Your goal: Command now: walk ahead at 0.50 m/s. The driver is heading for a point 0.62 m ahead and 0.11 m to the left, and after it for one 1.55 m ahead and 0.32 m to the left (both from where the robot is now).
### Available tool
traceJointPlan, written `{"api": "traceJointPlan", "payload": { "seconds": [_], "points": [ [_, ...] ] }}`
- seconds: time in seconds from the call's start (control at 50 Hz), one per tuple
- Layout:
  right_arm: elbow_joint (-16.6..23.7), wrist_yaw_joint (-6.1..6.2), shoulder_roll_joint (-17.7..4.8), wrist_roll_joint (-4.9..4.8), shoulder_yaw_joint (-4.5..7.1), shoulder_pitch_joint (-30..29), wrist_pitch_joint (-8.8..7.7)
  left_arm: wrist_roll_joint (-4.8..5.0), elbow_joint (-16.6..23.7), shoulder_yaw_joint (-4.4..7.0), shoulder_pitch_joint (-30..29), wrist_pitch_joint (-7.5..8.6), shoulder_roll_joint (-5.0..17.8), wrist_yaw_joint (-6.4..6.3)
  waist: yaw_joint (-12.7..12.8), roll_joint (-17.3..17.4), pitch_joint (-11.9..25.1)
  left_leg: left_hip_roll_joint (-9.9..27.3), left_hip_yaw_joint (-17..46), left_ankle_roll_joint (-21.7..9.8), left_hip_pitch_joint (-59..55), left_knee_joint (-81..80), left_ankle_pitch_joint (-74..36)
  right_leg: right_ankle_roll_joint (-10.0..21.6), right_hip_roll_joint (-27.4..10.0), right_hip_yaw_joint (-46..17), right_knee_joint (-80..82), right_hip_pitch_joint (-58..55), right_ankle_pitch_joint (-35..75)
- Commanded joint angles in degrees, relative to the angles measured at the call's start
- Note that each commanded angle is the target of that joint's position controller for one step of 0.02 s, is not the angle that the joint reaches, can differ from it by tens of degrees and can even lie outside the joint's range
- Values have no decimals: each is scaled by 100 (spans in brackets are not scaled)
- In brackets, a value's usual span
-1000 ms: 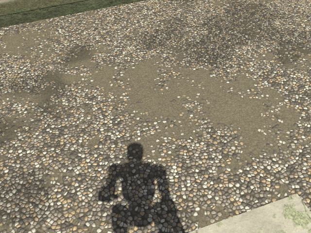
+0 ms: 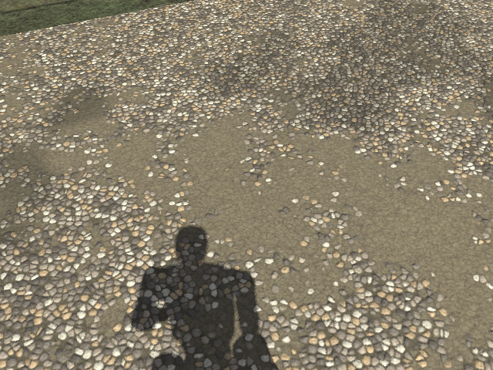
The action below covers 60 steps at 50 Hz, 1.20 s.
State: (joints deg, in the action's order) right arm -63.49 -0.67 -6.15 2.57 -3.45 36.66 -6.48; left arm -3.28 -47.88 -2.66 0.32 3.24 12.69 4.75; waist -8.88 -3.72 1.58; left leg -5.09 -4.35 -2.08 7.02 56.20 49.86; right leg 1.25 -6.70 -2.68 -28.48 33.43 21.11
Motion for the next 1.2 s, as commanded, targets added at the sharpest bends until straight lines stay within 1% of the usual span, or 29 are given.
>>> {"api": "traceJointPlan", "payload": {
  "seconds": [0.02,0.04,0.06,0.08,0.1,0.12,0.14,0.18,0.2,0.24,0.32,0.42,0.48,0.5,0.52,0.54,0.56,0.6,0.64,0.7,0.84,0.96,1.0,1.04,1.06,1.08,1.1,1.14,1.2],
  "points": [
    [126,216,-1219,-482,446,-103,359,1146,659,179,-1282,231,387,-54,-22,69,-1497,1338,1942,-896,326,-722,-4739,0,260,-26,1034,171,-726],
    [-28,215,-1174,-334,514,-124,415,1023,318,308,-307,217,527,-50,353,466,-1055,1356,1859,-857,567,189,-4926,249,19,-220,1255,-960,-248],
    [-58,116,-789,-245,431,42,360,750,-123,513,901,227,832,-77,741,50,-261,892,1469,-692,885,1310,-5484,347,368,339,1003,-2486,572],
    [-47,47,-668,-259,452,-79,267,584,-624,622,2468,172,1004,-116,1431,-37,400,481,1180,-387,2438,3022,-4171,561,-86,74,233,-4736,2155],
    [-101,56,-152,-509,336,314,138,368,-849,595,3458,151,1138,-156,1751,-858,1698,-85,1346,-55,4485,5830,140,1385,-1409,-862,-1566,-7261,3769],
    [343,75,-652,-721,385,79,-43,475,-955,685,3663,97,1276,-214,1941,-1090,2731,188,1653,133,5255,6409,-81,1974,-1879,-2030,-1394,-7782,1904],
    [830,133,-883,-778,456,-653,-82,576,-891,696,3270,41,1195,-292,1846,-762,2556,573,1422,147,5720,5366,-886,1982,-1830,-2494,-432,-7213,-1284],
    [1238,368,-824,-626,529,-1596,85,404,-471,575,1594,58,795,-404,1127,821,876,953,743,159,5201,4193,-2699,1777,-1691,-2682,1018,-4003,-3099],
    [1239,405,-561,-537,537,-1630,165,293,-494,571,1329,158,765,-431,849,606,477,1066,972,166,4836,4032,-2916,1838,-1874,-2990,1000,-2911,-2596],
    [1239,377,-346,-358,609,-1391,254,270,-528,457,1054,200,376,-460,417,352,-208,1319,1116,260,3763,2013,-3334,1409,-1037,-1534,1175,-1093,-1885],
    [1532,227,-498,-311,626,-2384,158,402,-549,641,1272,182,839,-718,605,-198,158,1018,671,375,2226,-1027,-5031,1123,-381,-426,1247,-749,-1410],
    [1934,55,-891,-367,692,-3526,233,630,-705,798,1798,148,881,-672,918,41,-250,882,559,35,2212,-2115,-4746,952,-734,-735,1325,-1750,-2670],
    [1693,47,-1297,-308,922,-2652,194,545,-768,754,1897,112,750,-607,442,167,196,615,286,-298,774,-2477,-4349,591,-293,-298,-21,-1973,-1530],
    [1461,74,-1738,-272,1065,-1605,172,427,-667,677,1890,122,547,-597,112,855,809,1440,1337,-652,-659,-2539,-4739,314,178,234,-1892,-1064,-2047],
    [1269,-4,-2234,-315,1166,-928,148,446,-605,505,2443,270,-43,-553,241,2494,1547,2700,3969,-1589,-2496,-3404,-3788,14,992,369,-4043,959,-4786],
    [1301,-18,-1810,-343,1054,-767,120,498,-679,633,2252,386,481,-514,118,1894,1618,2711,4763,-1605,-2699,-3827,-2880,91,827,-331,-4730,1731,-5249],
    [1424,0,-1606,-327,987,-1338,96,560,-513,716,1636,415,754,-535,183,1468,901,2550,3982,-1348,-2116,-3842,-3041,214,556,-267,-4779,2118,-4739],
    [1637,-22,-1358,-240,902,-2338,82,385,-391,763,1183,329,684,-652,642,800,336,2165,2840,-1121,-479,-4062,-4381,248,112,-161,-4007,1379,-3806],
    [1566,-42,-1085,-230,852,-2426,66,404,-451,790,1359,211,529,-663,926,937,350,1875,2213,-996,52,-4296,-4989,273,3,-149,-3462,704,-3571],
    [1376,38,-1244,-262,905,-2048,22,382,-398,798,1007,147,379,-627,956,771,245,1847,1786,-1017,11,-4514,-5621,226,39,-89,-2670,829,-2949],
    [978,159,-1296,-354,910,-1370,64,419,-25,709,-447,152,237,-502,621,804,-222,1651,1171,-814,-177,-4725,-5329,76,261,109,-804,666,-1444],
    [593,172,-1335,-368,940,-874,145,486,277,629,-1336,236,253,-318,359,866,-600,1934,1171,-839,-1116,-4350,-5711,233,388,325,-98,794,-2108],
    [557,179,-1442,-375,973,-978,177,488,279,663,-1159,282,364,-271,543,994,-479,1968,1110,-749,-1229,-3995,-6612,380,529,445,119,237,-2497],
    [617,162,-1487,-395,981,-1282,206,433,-54,834,-22,299,679,-286,1154,1050,163,1691,833,-575,-932,-2882,-8300,620,862,699,307,-1583,-2417],
    [758,144,-1415,-357,944,-1568,182,397,-375,972,1163,297,1008,-328,1646,921,855,1436,662,-389,91,-1636,-7834,904,398,182,-1,-3389,-2018],
    [859,87,-899,-339,769,-1138,75,271,-508,1095,2175,244,1549,-391,1687,-284,1819,596,290,74,2488,737,-5355,1748,-1144,-2070,73,-5871,-2377],
    [774,33,-872,-361,729,-1035,-59,356,-568,969,2293,193,1248,-400,1608,-944,2367,268,1014,52,3248,1858,-1849,1989,-1651,-3689,864,-6146,-2768],
    [997,58,-1419,-552,892,-1913,-137,386,-296,795,1205,183,703,-405,1378,-276,914,927,949,-102,3758,2087,-2591,1515,-1190,-2206,1204,-4509,-2983],
    [1033,213,-1124,-379,966,-1990,45,299,-313,695,704,293,401,-322,850,15,207,1333,855,-91,2868,1118,-3340,1251,-663,-1165,1743,-2672,-2203]
  ]
}}
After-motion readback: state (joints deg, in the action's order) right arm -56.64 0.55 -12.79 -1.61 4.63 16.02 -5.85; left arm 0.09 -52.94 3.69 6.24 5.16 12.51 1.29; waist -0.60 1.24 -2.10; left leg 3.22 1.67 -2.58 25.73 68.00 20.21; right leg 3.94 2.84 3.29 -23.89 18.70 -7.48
